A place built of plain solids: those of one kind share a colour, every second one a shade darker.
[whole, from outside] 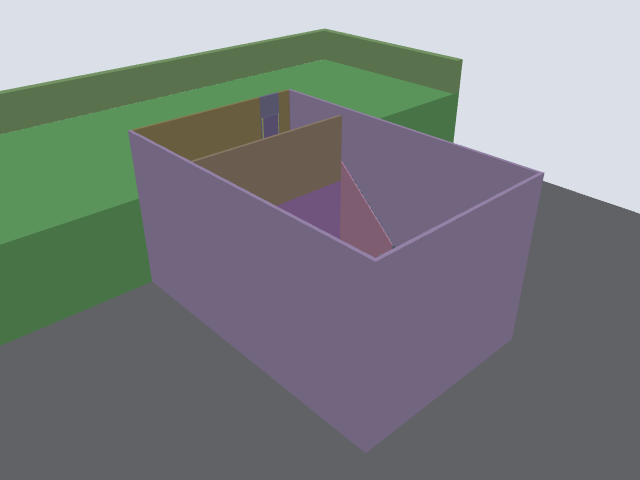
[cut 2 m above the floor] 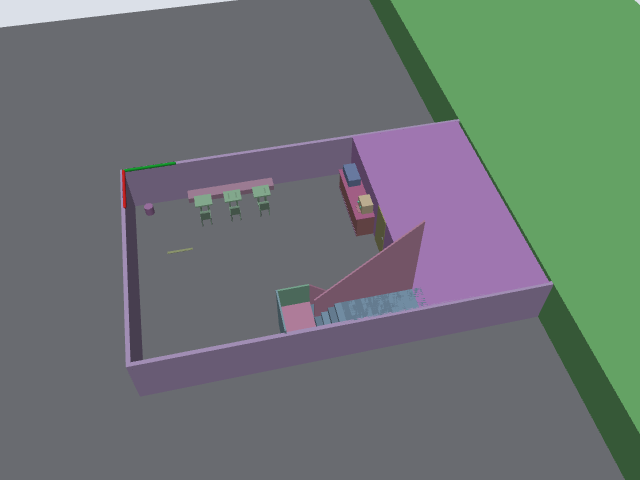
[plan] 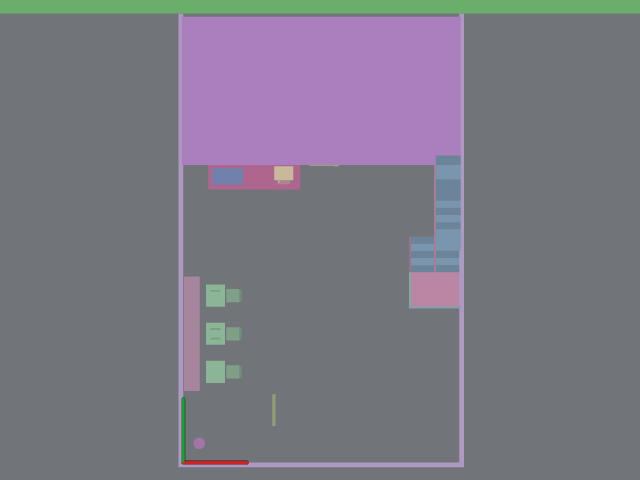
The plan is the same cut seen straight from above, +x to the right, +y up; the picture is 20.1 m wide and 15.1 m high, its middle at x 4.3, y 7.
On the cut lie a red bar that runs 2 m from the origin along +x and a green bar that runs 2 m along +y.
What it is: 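A cafe in the deep cellar of an old town house, fitted out in the 2010s to 2020s; 8.7 x 14.0 m; the hall a cellar under a ceiling 2.94 m high; over the flight a stairwell up to the entrance level's ceiling, 7.67 m over the hall's floor; the entrance level at street height, 4.47 m over the hall's floor, over the rear 4.6 m, with the street door 0.95 x 2.15 m and a glazed street front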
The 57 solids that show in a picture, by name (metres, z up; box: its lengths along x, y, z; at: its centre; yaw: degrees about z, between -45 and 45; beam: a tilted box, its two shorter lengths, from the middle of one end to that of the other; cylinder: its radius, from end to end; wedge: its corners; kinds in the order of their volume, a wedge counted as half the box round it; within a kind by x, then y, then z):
{
 "street_ground_1": {"box": [38.68, 12.65, 4.52], "at": [4.34, 20.45, 2.21]},
 "upper_1": {"box": [8.78, 4.66, 4.52], "at": [4.34, 11.69, 2.21]},
 "street_hedge_1": {"box": [38.68, 0.6, 2.2], "at": [4.34, 27.07, 5.57]},
 "street_hedge_2": {"box": [0.6, 12.65, 2.2], "at": [23.38, 20.45, 5.57]},
 "wall_1": {"box": [0.15, 14.27, 7.72], "at": [-0.07, 6.99, 3.81]},
 "wall_2": {"box": [6.0, 0.15, 7.72], "at": [2.85, -0.07, 3.81]},
 "wall_3": {"box": [1.5, 0.15, 7.72], "at": [6.3, -0.07, 3.81]},
 "wall_4": {"box": [2.08, 0.15, 7.72], "at": [7.79, -0.07, 3.81]},
 "wall_5": {"box": [0.15, 14.27, 7.72], "at": [8.76, 6.99, 3.81]},
 "stair_step_1": {"box": [0.8, 0.53, 1.07], "at": [7.55, 5.95, 0.48]},
 "stair_step_2": {"box": [0.8, 0.45, 0.86], "at": [7.55, 6.21, 0.38]},
 "stair_step_3": {"box": [0.8, 0.45, 0.66], "at": [7.55, 6.43, 0.28]},
 "stair_step_4": {"box": [0.8, 0.45, 0.46], "at": [7.55, 6.66, 0.18]},
 "stair_step_5": {"box": [0.8, 0.45, 0.25], "at": [7.55, 6.88, 0.08]},
 "stair_step_6": {"box": [0.79, 0.45, 1.47], "at": [8.34, 6.21, 0.69]},
 "stair_step_7": {"box": [0.79, 0.45, 1.68], "at": [8.34, 6.43, 0.79]},
 "stair_step_8": {"box": [0.79, 0.45, 1.88], "at": [8.34, 6.66, 0.89]},
 "stair_step_9": {"box": [0.79, 0.45, 2.08], "at": [8.34, 6.88, 0.99]},
 "stair_step_10": {"box": [0.79, 0.45, 2.29], "at": [8.34, 7.11, 1.09]},
 "stair_step_11": {"box": [0.79, 0.45, 2.49], "at": [8.34, 7.33, 1.19]},
 "stair_step_12": {"box": [0.79, 0.45, 2.69], "at": [8.34, 7.56, 1.3]},
 "stair_step_13": {"box": [0.79, 0.45, 2.89], "at": [8.34, 7.79, 1.4]},
 "stair_step_14": {"box": [0.79, 0.45, 3.1], "at": [8.34, 8.01, 1.5]},
 "stair_step_15": {"box": [0.79, 0.45, 3.3], "at": [8.34, 8.23, 1.6]},
 "stair_step_16": {"box": [0.79, 0.45, 3.5], "at": [8.34, 8.46, 1.7]},
 "stair_step_17": {"box": [0.79, 0.45, 3.71], "at": [8.34, 8.69, 1.8]},
 "stair_step_18": {"box": [0.79, 0.45, 3.91], "at": [8.34, 8.91, 1.91]},
 "stair_step_19": {"box": [0.79, 0.45, 4.11], "at": [8.34, 9.13, 2.01]},
 "stair_step_20": {"box": [0.79, 0.53, 4.32], "at": [8.34, 9.4, 2.11]},
 "entrance_wall_1": {"box": [7.89, 0.15, 3.25], "at": [3.94, 9.44, 6.04]},
 "window_wall_1": {"box": [6.78, 0.15, 3.2], "at": [3.39, 14.04, 6.07]},
 "window_wall_2": {"box": [0.7, 0.15, 3.2], "at": [8.33, 14.04, 6.07]},
 "stair_landing_1": {"box": [1.58, 1.09, 1.27], "at": [7.94, 5.44, 0.58]},
 "counter_1": {"box": [2.86, 0.7, 1.05], "at": [2.23, 9.0, 0.47]},
 "stair_guard_1": {"wedge": [[7.1, 5.99, -0.02], [7.1, 5.99, 2.17], [7.1, 7.11, -0.02], [7.1, 7.11, 1.15], [7.16, 5.99, -0.02], [7.16, 5.99, 2.17], [7.16, 7.11, -0.02], [7.16, 7.11, 1.15]]},
 "stair_guard_2": {"wedge": [[7.89, 5.98, -0.02], [7.89, 5.98, 2.37], [7.89, 9.37, -0.02], [7.89, 9.37, 5.43], [7.95, 5.98, -0.02], [7.95, 5.98, 2.37], [7.95, 9.37, -0.02], [7.95, 9.37, 5.43]]},
 "street_door_wall_1": {"box": [1.2, 0.15, 3.2], "at": [7.38, 14.04, 6.07]},
 "bench_upholstered_1": {"box": [0.5, 3.6, 0.25], "at": [0.27, 4.05, 0.33]},
 "display_1": {"box": [0.98, 0.51, 0.35], "at": [1.39, 9.0, 1.22]},
 "coffee_machine_1": {"box": [0.6, 0.45, 0.45], "at": [3.16, 9.1, 1.26]},
 "stair_guard_landing_1": {"wedge": [[7.1, 4.84, -0.02], [7.1, 4.84, 2.17], [7.1, 4.91, -0.02], [7.1, 4.91, 2.17], [8.73, 4.84, -0.02], [8.73, 4.84, 2.17], [8.73, 4.91, -0.02], [8.73, 4.91, 2.17]]},
 "meeting_table_1": {"box": [0.6, 0.7, 0.07], "at": [1.01, 2.85, 0.71]},
 "meeting_table_2": {"box": [0.6, 0.7, 0.07], "at": [1.01, 4.05, 0.71]},
 "meeting_table_3": {"box": [0.6, 0.7, 0.07], "at": [1.01, 5.25, 0.71]},
 "counter_top_1": {"box": [2.9, 0.78, 0.04], "at": [2.23, 8.98, 1.02]},
 "street_door_leaf_1": {"box": [0.95, 0.04, 2.15], "at": [7.38, 13.95, 5.54]},
 "stair_guard_side_1": {"wedge": [[7.1, 4.91, -0.02], [7.1, 4.91, 2.17], [7.1, 5.99, -0.02], [7.1, 5.99, 2.17], [7.16, 4.91, -0.02], [7.16, 4.91, 2.17], [7.16, 5.99, -0.02], [7.16, 5.99, 2.17]]},
 "service_door_1": {"box": [0.95, 0.03, 2.1], "at": [4.43, 9.35, 1.0]},
 "side_chair_1": {"box": [0.42, 0.42, 0.04], "at": [1.56, 2.85, 0.43]},
 "side_chair_2": {"box": [0.42, 0.42, 0.04], "at": [1.56, 4.05, 0.43]},
 "side_chair_3": {"box": [0.42, 0.42, 0.04], "at": [1.56, 5.25, 0.43]},
 "side_chair_4": {"box": [0.08, 0.38, 0.38], "at": [1.8, 2.85, 0.65]},
 "side_chair_5": {"box": [0.08, 0.38, 0.38], "at": [1.8, 4.05, 0.65]},
 "side_chair_6": {"box": [0.08, 0.38, 0.38], "at": [1.8, 5.25, 0.65]},
 "plant_pot_1": {"cylinder": 0.18, "from": [0.5, 0.6, 0.0], "to": [0.5, 0.6, 0.38]},
 "cable_protector_1": {"box": [0.1, 1.0, 0.07], "at": [2.85, 1.65, -0.01]},
 "counter_kick_1": {"box": [2.86, 0.012, 0.15], "at": [2.23, 8.64, 0.03]}
}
